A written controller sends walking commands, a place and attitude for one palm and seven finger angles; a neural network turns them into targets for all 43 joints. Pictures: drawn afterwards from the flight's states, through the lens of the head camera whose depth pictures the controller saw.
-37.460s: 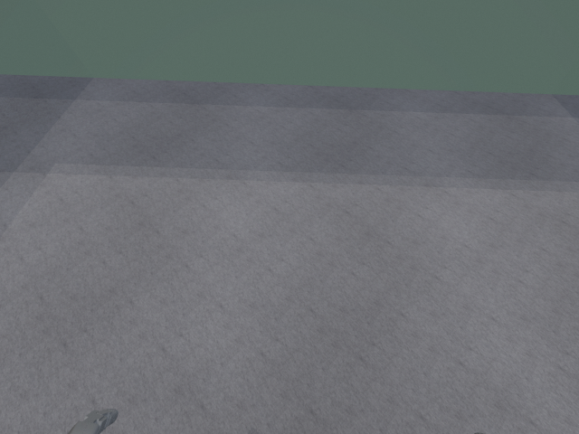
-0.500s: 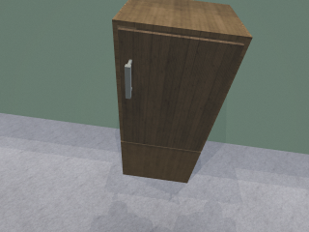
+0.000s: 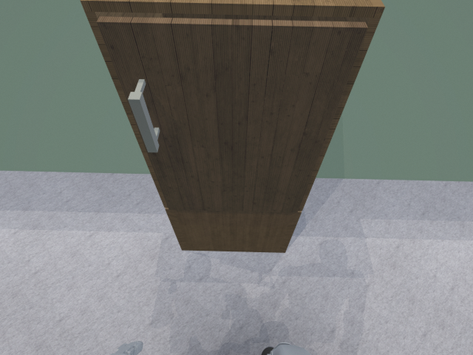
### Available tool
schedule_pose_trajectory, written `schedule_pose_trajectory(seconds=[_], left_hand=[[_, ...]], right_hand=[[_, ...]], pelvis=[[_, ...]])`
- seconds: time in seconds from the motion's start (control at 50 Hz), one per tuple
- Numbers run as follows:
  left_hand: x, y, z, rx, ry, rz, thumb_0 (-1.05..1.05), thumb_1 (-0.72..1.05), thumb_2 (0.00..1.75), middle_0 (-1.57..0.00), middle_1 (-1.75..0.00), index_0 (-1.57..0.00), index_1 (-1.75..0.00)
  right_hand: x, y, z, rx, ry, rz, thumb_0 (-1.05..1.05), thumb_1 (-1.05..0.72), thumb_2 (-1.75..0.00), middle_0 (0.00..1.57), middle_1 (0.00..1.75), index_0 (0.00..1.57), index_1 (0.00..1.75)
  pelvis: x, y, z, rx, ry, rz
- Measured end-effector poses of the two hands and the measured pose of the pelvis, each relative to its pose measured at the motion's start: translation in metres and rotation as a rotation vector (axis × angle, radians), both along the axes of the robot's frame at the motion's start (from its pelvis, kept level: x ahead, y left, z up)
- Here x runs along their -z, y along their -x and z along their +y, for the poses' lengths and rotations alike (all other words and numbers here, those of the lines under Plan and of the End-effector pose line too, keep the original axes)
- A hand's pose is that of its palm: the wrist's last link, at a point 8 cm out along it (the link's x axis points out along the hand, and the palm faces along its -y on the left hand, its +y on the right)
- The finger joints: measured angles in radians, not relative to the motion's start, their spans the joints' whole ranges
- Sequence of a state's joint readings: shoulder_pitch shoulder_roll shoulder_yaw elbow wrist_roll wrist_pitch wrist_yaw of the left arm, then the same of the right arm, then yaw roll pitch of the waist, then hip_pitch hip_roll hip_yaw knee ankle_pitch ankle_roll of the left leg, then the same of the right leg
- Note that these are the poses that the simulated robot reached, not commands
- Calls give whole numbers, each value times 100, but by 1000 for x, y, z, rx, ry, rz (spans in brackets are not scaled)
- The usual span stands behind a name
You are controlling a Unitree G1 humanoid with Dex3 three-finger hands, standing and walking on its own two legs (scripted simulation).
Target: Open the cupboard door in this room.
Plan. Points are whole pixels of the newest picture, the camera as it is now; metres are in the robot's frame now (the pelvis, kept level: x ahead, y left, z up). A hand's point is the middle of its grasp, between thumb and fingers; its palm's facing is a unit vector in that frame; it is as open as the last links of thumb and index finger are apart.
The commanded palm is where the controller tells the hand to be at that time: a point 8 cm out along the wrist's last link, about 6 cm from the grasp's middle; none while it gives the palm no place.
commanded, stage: come to a stop and stand still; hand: left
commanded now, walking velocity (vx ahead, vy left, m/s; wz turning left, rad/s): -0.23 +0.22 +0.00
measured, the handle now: (147, 117) +0.52 +0.18 +0.08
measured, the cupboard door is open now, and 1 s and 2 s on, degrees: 0 0 0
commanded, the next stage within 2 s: look again from close up in 0.86 s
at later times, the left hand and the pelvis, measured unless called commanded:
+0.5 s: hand out of the picture -0.03 +0.23 -0.17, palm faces +0.09 -0.97 -0.22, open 7.4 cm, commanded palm none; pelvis -0.04 +0.04 +0.01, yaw +1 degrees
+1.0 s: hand out of the picture -0.08 +0.19 -0.17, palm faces +0.01 -0.99 -0.16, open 7.4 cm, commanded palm none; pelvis -0.07 +0.03 +0.01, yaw +0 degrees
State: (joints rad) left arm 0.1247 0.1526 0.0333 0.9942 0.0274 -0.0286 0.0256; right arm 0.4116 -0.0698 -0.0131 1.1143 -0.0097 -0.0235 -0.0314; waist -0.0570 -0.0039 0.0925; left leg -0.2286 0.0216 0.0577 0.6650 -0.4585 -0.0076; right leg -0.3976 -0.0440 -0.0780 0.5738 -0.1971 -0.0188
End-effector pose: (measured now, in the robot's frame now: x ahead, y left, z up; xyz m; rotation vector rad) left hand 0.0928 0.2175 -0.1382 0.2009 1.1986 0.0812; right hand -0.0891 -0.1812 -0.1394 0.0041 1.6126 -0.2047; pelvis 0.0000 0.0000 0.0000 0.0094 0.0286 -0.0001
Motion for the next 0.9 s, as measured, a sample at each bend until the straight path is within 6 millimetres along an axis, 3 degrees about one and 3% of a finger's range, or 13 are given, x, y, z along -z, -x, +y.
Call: schedule_pose_trajectory(seconds=[0.06,0.16,0.24,0.3,0.46,0.62,0.72,0.9], left_hand=[[-1,-5,-9,-15,9,-28,0,91,90,-19,-30,-20,-30],[-3,4,1,-69,7,-69,-2,93,90,-20,-30,-20,-30],[3,25,21,-85,8,-54,-1,92,90,-20,-30,-20,-30],[14,45,40,-106,14,-31,-1,91,90,-20,-30,-20,-30],[2,113,65,-161,-11,92,0,91,90,-19,-30,-20,-30],[-5,175,46,-142,-19,244,0,91,90,-19,-30,-19,-30],[-6,187,29,-124,21,260,0,91,90,-19,-30,-20,-30],[0,176,14,-102,62,221,0,91,90,-20,-30,-20,-30]], right_hand=[[6,-27,-21,-27,36,-41,1,-90,-90,20,30,20,30],[0,-83,-49,-103,109,-179,1,-90,-90,20,30,20,30],[-13,-120,-54,-151,163,-320,1,-91,-90,19,30,19,30],[-17,-131,-47,-172,196,-406,0,-91,-90,19,30,19,30],[-22,-111,-6,-209,133,-378,0,-91,-90,20,30,20,30],[-5,-89,-4,-151,84,-354,0,-94,-90,20,30,20,30],[-8,-63,-8,-141,86,-305,0,-94,-90,20,30,20,30],[-11,-9,-2,-121,69,-175,1,-91,-90,20,30,20,30]], pelvis=[[0,3,-2,-21,-1,-20],[-2,14,1,-28,-4,-32],[1,25,11,-23,-3,-33],[8,31,23,-21,10,-37],[-7,43,38,-18,6,-26],[-7,53,38,9,-7,-21],[-12,58,38,5,0,-38],[-15,64,33,0,5,-45]])
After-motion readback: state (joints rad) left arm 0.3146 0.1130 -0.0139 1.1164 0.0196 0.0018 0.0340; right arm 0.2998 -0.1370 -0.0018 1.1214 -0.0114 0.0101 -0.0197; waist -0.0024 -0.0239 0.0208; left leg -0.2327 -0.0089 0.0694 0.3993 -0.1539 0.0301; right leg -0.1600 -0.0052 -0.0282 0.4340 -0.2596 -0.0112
